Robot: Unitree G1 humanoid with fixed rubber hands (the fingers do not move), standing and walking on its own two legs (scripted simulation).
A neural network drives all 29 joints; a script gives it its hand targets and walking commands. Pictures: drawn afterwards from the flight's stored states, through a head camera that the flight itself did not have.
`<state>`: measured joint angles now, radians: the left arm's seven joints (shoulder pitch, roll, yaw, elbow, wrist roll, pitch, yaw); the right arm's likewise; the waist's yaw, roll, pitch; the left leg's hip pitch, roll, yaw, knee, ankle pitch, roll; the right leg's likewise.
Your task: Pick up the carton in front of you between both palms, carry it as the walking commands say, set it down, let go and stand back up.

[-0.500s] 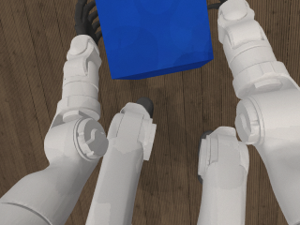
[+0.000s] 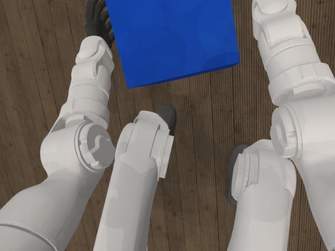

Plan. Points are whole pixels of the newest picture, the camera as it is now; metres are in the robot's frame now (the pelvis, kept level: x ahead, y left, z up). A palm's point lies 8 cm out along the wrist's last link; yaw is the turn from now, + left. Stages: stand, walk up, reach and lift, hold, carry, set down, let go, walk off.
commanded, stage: set down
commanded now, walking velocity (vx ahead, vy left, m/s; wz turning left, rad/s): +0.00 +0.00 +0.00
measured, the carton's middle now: (180, 32) +0.49 +0.11 -0.26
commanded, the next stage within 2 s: let go in 1.26 s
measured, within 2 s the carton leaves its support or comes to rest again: neither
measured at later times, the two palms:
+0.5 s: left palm (67, 41) +0.43 +0.29 -0.12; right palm out of the picture +0.58 -0.05 -0.11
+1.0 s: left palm out of the picture +0.43 +0.30 +0.04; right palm out of the picture +0.59 -0.06 +0.04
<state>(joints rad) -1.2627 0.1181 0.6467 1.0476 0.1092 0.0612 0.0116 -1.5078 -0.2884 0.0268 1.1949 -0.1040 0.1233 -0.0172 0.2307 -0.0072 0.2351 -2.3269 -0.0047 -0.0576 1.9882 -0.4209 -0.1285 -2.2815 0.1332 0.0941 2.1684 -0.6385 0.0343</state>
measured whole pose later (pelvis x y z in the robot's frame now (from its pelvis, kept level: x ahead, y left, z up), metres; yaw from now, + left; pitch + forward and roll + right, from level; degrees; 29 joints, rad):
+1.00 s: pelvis +0.02 +0.01 +0.14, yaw +0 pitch +48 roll +2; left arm -0.89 0.08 0.41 0.59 -0.11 0.18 0.13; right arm -1.29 -0.38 -0.01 0.95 -0.04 0.25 0.01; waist 0.24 -0.06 -0.06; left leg -2.01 -0.01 -0.04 1.52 -0.34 -0.06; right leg -1.93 0.06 0.08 1.66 -0.56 0.03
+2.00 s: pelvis +0.12 +0.03 +0.37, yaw +0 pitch +13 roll +0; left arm 0.17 0.20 0.00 0.34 -0.04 0.03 -0.08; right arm -0.07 -0.14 -0.13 0.57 -0.08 0.00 -0.07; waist 0.12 0.02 0.02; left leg -0.60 -0.03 -0.03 0.58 -0.22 0.00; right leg -0.48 -0.01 0.08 0.61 -0.36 0.04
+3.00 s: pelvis +0.13 +0.04 +0.38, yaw +1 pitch -2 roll -1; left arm 0.26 0.31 0.07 0.65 0.03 0.01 0.01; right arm 0.21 -0.27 -0.09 0.71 -0.03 -0.01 -0.02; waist -0.02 -0.07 0.03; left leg -0.27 -0.02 -0.04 0.56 -0.26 0.01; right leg -0.11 -0.01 0.07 0.50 -0.35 0.04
